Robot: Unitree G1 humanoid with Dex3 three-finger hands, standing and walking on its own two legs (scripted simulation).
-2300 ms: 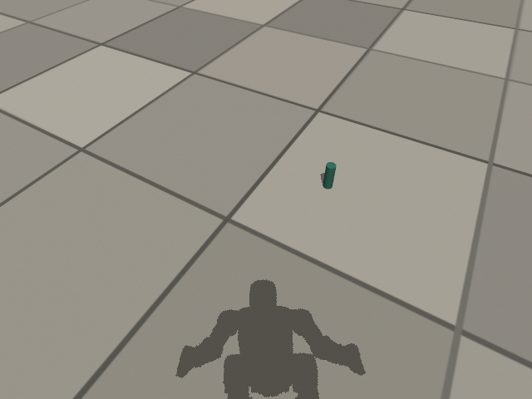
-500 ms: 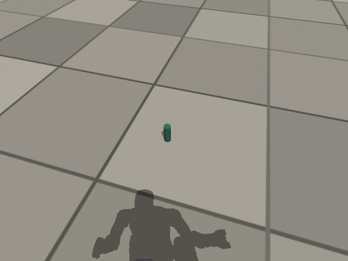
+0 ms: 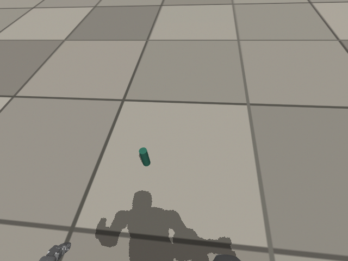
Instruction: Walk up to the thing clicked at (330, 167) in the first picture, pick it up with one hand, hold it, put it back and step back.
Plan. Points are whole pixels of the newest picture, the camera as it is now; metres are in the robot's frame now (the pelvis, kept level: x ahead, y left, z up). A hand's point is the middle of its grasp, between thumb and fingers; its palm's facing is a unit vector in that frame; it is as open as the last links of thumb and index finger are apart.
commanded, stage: walk up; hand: left
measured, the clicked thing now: (144, 157) +0.82 +0.24 -0.68
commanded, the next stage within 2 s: none
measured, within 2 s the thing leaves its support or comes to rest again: neither
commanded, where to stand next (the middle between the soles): +0.47 +0.04 m, yaw -1 degrees
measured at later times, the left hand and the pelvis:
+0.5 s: hand (71, 226) +0.25 +0.32 -0.14, palm faces -0.10 -0.93 -0.35, open 7.4 cm; pelvis +0.19 +0.04 +0.01, yaw -2 degrees
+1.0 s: hand (80, 180) +0.39 +0.32 -0.12, palm faces -0.04 -0.91 -0.41, open 7.4 cm; pelvis +0.35 +0.04 +0.01, yaw -1 degrees
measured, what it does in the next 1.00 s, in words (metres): walks ahead: left foot, then right foot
